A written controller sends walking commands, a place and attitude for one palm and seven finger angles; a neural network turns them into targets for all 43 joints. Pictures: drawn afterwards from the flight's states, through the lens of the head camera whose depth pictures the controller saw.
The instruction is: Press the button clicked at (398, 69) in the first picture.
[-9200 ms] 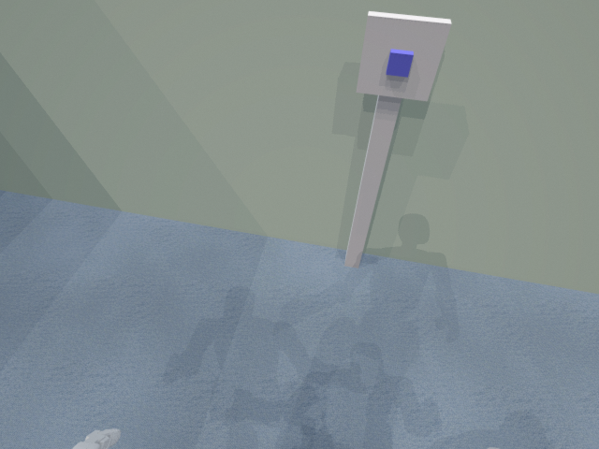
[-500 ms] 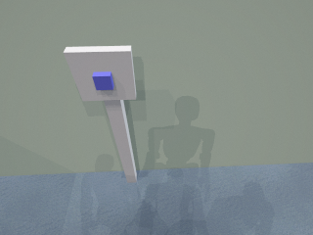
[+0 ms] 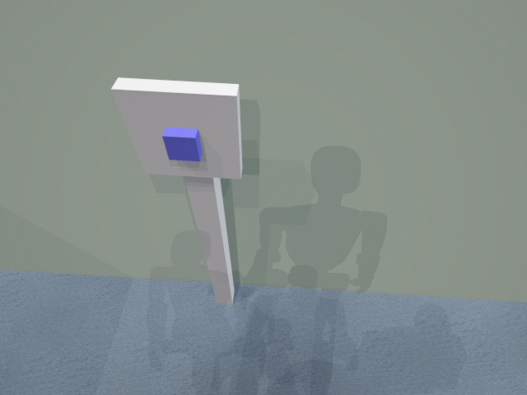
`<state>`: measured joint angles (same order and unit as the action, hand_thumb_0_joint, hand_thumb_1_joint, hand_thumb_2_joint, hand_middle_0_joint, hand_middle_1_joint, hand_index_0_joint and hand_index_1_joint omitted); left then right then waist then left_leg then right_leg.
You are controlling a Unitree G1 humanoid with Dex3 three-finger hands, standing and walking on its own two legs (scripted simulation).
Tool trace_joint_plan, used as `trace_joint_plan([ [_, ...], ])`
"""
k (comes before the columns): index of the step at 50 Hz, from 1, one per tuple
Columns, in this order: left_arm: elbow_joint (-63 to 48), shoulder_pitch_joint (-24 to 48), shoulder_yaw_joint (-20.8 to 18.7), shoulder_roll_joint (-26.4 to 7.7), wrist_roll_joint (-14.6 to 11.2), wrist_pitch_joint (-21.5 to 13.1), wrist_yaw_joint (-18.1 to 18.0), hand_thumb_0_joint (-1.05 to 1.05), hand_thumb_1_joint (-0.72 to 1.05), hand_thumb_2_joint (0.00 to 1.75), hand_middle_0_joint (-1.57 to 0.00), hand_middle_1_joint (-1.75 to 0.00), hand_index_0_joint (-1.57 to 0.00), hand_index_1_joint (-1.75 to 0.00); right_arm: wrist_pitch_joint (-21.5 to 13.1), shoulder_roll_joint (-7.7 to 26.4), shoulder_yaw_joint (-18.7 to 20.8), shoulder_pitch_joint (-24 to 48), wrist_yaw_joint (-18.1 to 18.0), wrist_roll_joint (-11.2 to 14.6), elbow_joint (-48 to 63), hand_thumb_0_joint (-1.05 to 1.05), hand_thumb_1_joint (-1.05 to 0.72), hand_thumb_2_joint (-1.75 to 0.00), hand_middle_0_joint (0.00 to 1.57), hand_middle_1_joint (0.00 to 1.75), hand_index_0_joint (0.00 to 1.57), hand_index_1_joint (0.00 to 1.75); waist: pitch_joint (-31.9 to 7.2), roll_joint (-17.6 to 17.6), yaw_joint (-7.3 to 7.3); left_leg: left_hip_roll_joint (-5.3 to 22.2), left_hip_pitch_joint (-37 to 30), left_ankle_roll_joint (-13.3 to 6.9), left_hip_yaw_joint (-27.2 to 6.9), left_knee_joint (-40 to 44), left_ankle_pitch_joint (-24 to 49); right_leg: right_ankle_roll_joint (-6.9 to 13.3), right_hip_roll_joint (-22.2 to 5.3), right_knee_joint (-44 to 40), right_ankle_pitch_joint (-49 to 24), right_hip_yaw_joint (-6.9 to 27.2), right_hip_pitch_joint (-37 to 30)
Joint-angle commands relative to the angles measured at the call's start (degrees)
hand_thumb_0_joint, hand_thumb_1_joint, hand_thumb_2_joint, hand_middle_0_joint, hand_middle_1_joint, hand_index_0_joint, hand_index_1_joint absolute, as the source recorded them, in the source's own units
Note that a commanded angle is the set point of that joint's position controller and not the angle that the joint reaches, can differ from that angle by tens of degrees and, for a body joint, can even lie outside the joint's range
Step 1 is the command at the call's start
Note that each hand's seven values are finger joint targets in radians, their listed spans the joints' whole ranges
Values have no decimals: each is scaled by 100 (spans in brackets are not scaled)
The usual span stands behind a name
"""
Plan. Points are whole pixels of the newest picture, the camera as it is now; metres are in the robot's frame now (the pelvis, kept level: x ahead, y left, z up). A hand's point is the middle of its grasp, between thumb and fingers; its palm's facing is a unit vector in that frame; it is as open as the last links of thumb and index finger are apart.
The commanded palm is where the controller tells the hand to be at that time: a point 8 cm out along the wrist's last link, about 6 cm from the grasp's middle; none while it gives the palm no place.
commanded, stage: come to a stop and stand still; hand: left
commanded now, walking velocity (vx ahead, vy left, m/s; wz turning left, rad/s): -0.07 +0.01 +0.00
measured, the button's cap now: (183, 143) +0.46 +0.18 +0.11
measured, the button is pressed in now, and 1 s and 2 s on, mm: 0 0 0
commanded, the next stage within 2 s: look again from close up in 0.82 s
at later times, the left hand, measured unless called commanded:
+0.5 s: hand out of the picture -0.01 +0.16 -0.18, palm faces +0.08 -0.97 -0.22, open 7.3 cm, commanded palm none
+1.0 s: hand out of the picture -0.04 +0.16 -0.17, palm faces +0.01 -0.98 -0.21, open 7.3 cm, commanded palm none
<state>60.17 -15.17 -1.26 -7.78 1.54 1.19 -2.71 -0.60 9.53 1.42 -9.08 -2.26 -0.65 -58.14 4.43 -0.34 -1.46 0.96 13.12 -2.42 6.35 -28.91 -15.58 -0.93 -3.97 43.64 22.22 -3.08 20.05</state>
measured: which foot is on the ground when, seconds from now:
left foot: down 0.00-0.12, up 0.14-0.50, down 0.52-1.00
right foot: up 0.00-0.06, down 0.08-0.54, up 0.56-0.76, down 0.78-1.00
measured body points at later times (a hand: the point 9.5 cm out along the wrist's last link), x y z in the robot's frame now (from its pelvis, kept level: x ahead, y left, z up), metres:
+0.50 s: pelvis -0.03 -0.03 +0.00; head +0.00 -0.01 +0.45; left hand -0.01 +0.21 -0.16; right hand +0.04 -0.27 -0.15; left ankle -0.05 +0.08 -0.73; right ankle +0.01 -0.14 -0.74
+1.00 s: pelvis -0.05 -0.01 +0.00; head -0.03 -0.01 +0.45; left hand -0.04 +0.22 -0.16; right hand -0.04 -0.23 -0.16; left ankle -0.05 +0.08 -0.74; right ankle -0.05 -0.12 -0.74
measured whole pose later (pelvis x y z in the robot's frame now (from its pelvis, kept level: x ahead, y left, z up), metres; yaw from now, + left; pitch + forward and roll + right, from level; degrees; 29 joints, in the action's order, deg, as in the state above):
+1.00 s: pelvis -0.05 -0.01 +0.00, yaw +0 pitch -1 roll +0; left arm 61.5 -16.8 0.6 -8.2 1.1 -0.8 -2.9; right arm 0.3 8.8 0.0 -17.1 -0.5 -0.6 -60.9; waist 1.7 0.8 0.6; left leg -0.5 12.8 -2.2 4.3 -29.6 -16.3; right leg 0.4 -0.2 29.1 16.4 -1.7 12.2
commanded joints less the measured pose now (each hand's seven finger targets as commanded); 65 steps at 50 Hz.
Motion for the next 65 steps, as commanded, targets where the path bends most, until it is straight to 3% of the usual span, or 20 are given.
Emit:
trace_joint_plan([
  [1, -211, -705, -94, -303, -10, -23, 56, 0, 90, 90, -20, -30, -20, -30, 40, 851, 235, -341, 12, -70, 289, 0, -90, -90, 20, 30, 20, 30, -509, 772, 27, 1332, -109, -638, -771, 466, 3253, -12, 129, -477, -520, -185, -408],
  [3, -259, -748, -134, -486, -6, -88, 59, 0, 90, 90, -20, -30, -20, -30, 91, 763, 236, -238, 48, -68, 354, 0, -90, -90, 20, 30, 20, 30, -515, 591, -61, 1042, 163, -319, -642, 76, 2172, 29, 22, -1271, -1394, 18, -766],
  [4, -313, -751, -165, -752, 27, -156, 43, 0, 90, 90, -20, -30, -20, -30, 105, 565, 217, -297, 75, -39, 386, 0, -90, -90, 20, 30, 20, 30, -630, -133, -37, 564, 367, -13, -374, -432, 1087, 179, -438, -1633, -2442, 733, -903],
  [6, -447, -558, -199, -1254, 21, -205, 48, 0, 90, 90, -20, -30, -20, -30, 183, 256, 172, -460, 116, -3, 435, 0, -90, -90, 20, 30, 20, 30, -617, -1045, 28, -103, 701, 264, -208, -1385, -1384, 960, -1679, -2267, -3429, 1632, -729],
  [7, -467, -541, -207, -1258, 39, -202, 49, 0, 90, 90, -20, -30, -20, -30, 230, 198, 159, -239, 122, -19, 475, 0, -90, -90, 20, 30, 20, 30, -583, -1109, -70, -72, 889, 252, -398, -1967, -1745, 1138, -1672, -2319, -3619, 1720, -766],
  [14, -630, -434, -305, -1293, 21, -218, -4, 0, 90, 90, -20, -30, -20, -30, 272, 409, 168, -104, 212, -17, 391, 0, -90, -90, 20, 30, 20, 30, -650, -821, -166, -53, 1518, 491, -503, -2724, -1107, 1214, -1502, -2233, -3908, 1366, -1416],
  [20, -645, -322, -391, -1447, 61, -152, 10, 0, 90, 90, -20, -30, -20, -30, 222, 270, 119, -197, 243, 12, 423, 0, -90, -90, 20, 30, 20, 30, -734, -790, -195, -118, 859, 428, -312, -1412, -1014, 1237, -1444, -2473, -2289, 1424, -1097],
  [24, -633, 58, -348, -1263, -26, -51, 54, 0, 90, 90, -20, -30, -20, -30, 133, 261, 73, -1051, 193, 5, 114, 0, -90, -90, 20, 30, 20, 30, -631, -646, 220, -140, -793, 290, -168, 431, 90, 680, -809, -2197, -451, 906, 92],
  [27, -796, 136, -191, -609, -59, 23, 92, 0, 90, 90, -20, -30, -20, -30, 114, 957, 166, -1033, 111, -87, 296, 0, -90, -90, 20, 30, 20, 30, -67, 1610, 243, 1739, 57, -656, -2423, 1820, -389, 106, 200, -334, 779, -44, 748],
  [30, -485, -9, -164, -593, 29, 53, 140, 0, 90, 90, -20, -30, -20, -30, 63, 573, 28, -366, 56, -97, 345, 0, -90, -90, 20, 30, 20, 30, 253, 1302, -42, 1256, 1040, -666, -1816, 1909, -486, 217, 97, 599, 242, 288, 146],
  [36, -253, -154, -49, -365, -54, -125, 132, 0, 90, 90, -20, -30, -20, -30, -62, 608, 19, -998, -7, -69, 52, 0, -90, -90, 20, 30, 20, 30, -473, 403, 76, 1040, -557, -625, -1277, 933, 2687, 58, 113, -1187, -124, 101, -300],
  [40, 3, -465, -23, -670, -74, -244, 61, 0, 90, 90, -20, -30, -20, -30, -105, 374, -46, -1041, 26, 26, -85, 0, -90, -90, 20, 30, 20, 30, -550, -205, 91, 445, -16, -10, -894, 659, 1428, 348, -480, -2038, -2433, 813, -1333],
  [43, 101, -378, 30, -594, -86, -239, 60, 0, 90, 90, -20, -30, -20, -30, -64, 404, -55, -1087, 30, 0, -244, 0, -90, -90, 20, 30, 20, 30, -405, -623, 143, 460, -235, 38, -837, 702, 1114, 346, -346, -1997, -2118, 699, -1021],
  [45, 111, -363, 63, -551, -86, -216, 57, 0, 90, 90, -20, -30, -20, -30, -59, 368, -77, -1099, 41, 0, -343, 0, -90, -90, 20, 30, 20, 30, -148, -386, 128, 457, -209, 26, -856, 841, 939, 327, -283, -2122, -1642, 661, -847],
  [46, 230, -819, 80, -707, -21, -317, -164, 0, 90, 90, -20, -30, -20, -30, -111, 729, -53, -461, 118, 41, 96, 0, -90, -90, 20, 30, 20, 30, 235, -529, -112, 533, 248, 182, -667, -146, 907, 228, -440, -2171, -2706, 914, -596],
  [47, -75, -458, 88, -892, -74, -350, -115, 0, 90, 90, -20, -30, -20, -30, -22, 410, -66, -792, 160, 7, 207, 0, -90, -90, 20, 30, 20, 30, 21, -456, 232, 247, 167, 184, -707, 50, -381, 414, -618, -2472, -639, 1203, -346],
  [49, -207, -250, 96, -836, -65, -343, -35, 0, 90, 90, -20, -30, -20, -30, -22, 418, -85, -1107, 194, -55, 54, 0, -90, -90, 20, 30, 20, 30, 236, 72, 340, 295, 208, 109, -771, 273, -366, 513, -302, -2355, 601, 1035, 98],
  [52, -219, -372, 115, -783, -79, -333, 13, 0, 90, 90, -20, -30, -20, -30, -77, 461, -108, -1087, 182, -48, 99, 0, -90, -90, 20, 30, 20, 30, -142, 644, 221, 452, 297, -27, -998, 632, -258, 458, -49, -1912, -157, 730, -431],
  [56, -119, -391, 158, -640, -85, -326, 36, 0, 90, 90, -20, -30, -20, -30, -138, 532, -125, -1071, 135, -21, 79, 0, -90, -90, 20, 30, 20, 30, -205, -21, 159, 510, 208, -86, -1005, 667, 353, 393, -28, -1809, -843, 680, -708],
  [65, 28, -380, 148, -663, -85, -277, 36, 0, 90, 90, -20, -30, -20, -30, -130, 532, -144, -1052, 89, -14, -198, 0, -90, -90, 20, 30, 20, 30, 40, -73, 150, 519, -41, -56, -874, 778, 663, 341, -62, -1891, -1207, 680, -680],
])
